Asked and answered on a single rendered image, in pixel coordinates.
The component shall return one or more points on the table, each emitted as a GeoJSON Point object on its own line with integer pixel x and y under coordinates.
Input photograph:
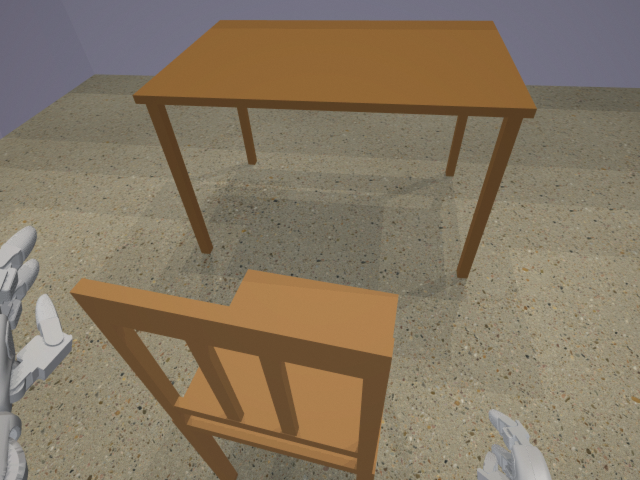
{"type": "Point", "coordinates": [459, 68]}

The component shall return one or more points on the left robot forearm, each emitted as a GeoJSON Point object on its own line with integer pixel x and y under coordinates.
{"type": "Point", "coordinates": [13, 465]}

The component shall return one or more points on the robot left hand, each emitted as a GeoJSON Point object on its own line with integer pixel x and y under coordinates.
{"type": "Point", "coordinates": [44, 352]}

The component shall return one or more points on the robot right hand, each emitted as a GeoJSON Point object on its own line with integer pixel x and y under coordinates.
{"type": "Point", "coordinates": [525, 462]}

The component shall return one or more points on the chair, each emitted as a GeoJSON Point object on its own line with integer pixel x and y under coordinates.
{"type": "Point", "coordinates": [294, 366]}

